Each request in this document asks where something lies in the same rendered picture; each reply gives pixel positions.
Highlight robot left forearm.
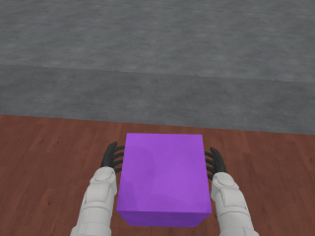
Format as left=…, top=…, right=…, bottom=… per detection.
left=70, top=166, right=117, bottom=236

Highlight left robot hand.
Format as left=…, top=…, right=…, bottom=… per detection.
left=100, top=142, right=125, bottom=174

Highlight robot right forearm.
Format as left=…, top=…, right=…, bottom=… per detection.
left=211, top=172, right=260, bottom=236

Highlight carton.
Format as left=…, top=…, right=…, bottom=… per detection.
left=116, top=133, right=212, bottom=227

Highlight right robot hand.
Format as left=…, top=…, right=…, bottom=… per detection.
left=204, top=147, right=227, bottom=181

